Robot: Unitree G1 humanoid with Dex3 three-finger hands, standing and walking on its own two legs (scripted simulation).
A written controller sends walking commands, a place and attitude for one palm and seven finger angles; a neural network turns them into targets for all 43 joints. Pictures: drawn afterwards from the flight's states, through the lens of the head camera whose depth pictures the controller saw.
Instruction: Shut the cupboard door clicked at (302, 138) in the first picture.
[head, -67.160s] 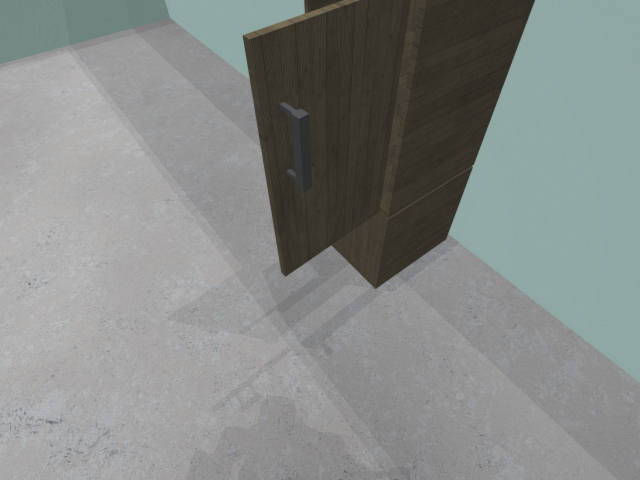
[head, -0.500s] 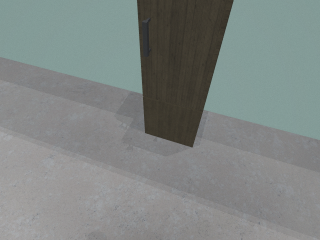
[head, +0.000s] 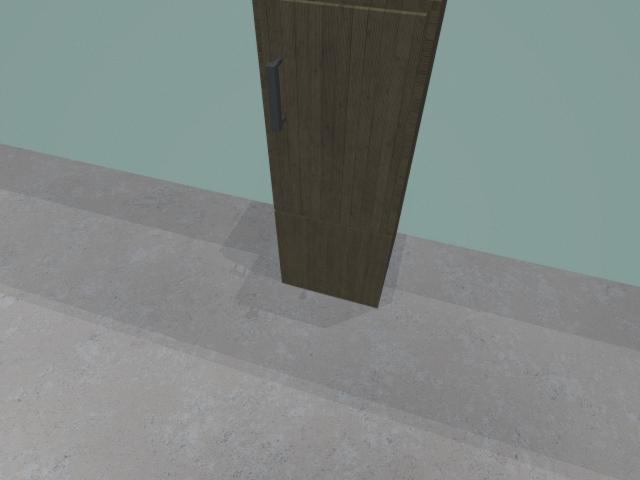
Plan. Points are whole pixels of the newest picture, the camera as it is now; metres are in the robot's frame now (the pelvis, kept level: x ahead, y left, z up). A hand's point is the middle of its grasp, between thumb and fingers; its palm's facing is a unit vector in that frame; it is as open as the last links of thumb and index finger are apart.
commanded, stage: let the arm hang, fingers relaxed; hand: left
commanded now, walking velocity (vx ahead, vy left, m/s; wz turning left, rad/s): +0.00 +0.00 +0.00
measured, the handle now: (277, 95) +0.91 +0.15 +0.05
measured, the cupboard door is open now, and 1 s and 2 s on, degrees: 0 0 0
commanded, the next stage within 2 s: look to check the result in 0.02 s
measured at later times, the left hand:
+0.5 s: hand out of the picture +0.06 +0.23 -0.16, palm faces -0.01 -0.95 -0.32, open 7.4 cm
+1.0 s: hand out of the picture +0.09 +0.21 -0.16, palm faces +0.00 -0.95 -0.30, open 7.4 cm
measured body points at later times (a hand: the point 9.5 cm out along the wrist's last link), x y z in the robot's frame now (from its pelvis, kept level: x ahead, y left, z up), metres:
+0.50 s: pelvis +0.02 -0.01 +0.00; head +0.04 -0.02 +0.45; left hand +0.06 +0.28 -0.14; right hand +0.09 -0.29 -0.14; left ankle +0.05 +0.12 -0.74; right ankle -0.02 -0.11 -0.74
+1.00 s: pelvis +0.04 -0.02 +0.00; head +0.05 -0.02 +0.45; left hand +0.09 +0.26 -0.14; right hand +0.09 -0.29 -0.15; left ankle +0.05 +0.12 -0.74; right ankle -0.02 -0.11 -0.74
